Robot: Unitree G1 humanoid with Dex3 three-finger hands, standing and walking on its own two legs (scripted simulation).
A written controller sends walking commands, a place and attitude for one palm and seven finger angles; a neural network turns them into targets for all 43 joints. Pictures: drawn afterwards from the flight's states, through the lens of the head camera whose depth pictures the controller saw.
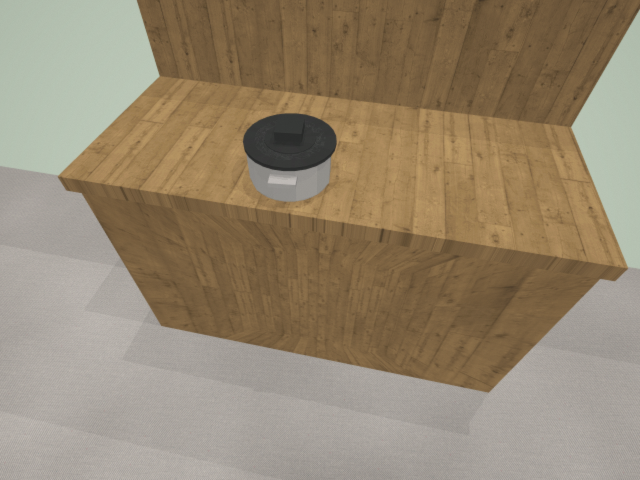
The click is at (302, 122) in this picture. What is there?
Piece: lid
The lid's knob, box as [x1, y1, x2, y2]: [274, 117, 304, 141]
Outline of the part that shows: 278,117 274,130 274,139 301,141 304,127 304,119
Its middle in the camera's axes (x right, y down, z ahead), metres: -0.06 -0.21 +0.75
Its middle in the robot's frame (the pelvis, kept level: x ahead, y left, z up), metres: +0.71 +0.10 +0.05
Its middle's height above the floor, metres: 0.82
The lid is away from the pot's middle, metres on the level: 0.00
